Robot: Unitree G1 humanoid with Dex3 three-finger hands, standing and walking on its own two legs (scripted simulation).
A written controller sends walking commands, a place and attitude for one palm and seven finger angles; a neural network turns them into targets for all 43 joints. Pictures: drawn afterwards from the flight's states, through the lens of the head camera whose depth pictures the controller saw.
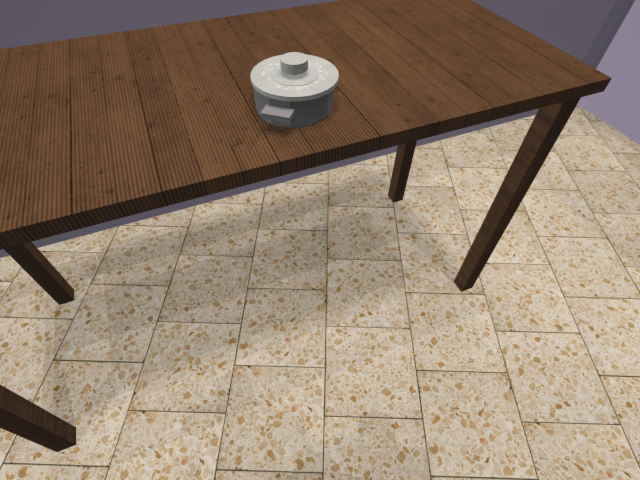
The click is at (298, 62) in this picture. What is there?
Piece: lid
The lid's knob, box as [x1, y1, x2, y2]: [280, 52, 307, 74]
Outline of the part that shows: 280,57 281,69 286,73 296,74 304,72 307,69 307,57 302,53 289,52 283,54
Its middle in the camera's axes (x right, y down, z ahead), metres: -0.05 -0.31 +0.67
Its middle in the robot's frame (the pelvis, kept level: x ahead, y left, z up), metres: +0.74 +0.09 +0.15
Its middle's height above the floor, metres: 0.93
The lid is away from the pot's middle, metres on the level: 0.00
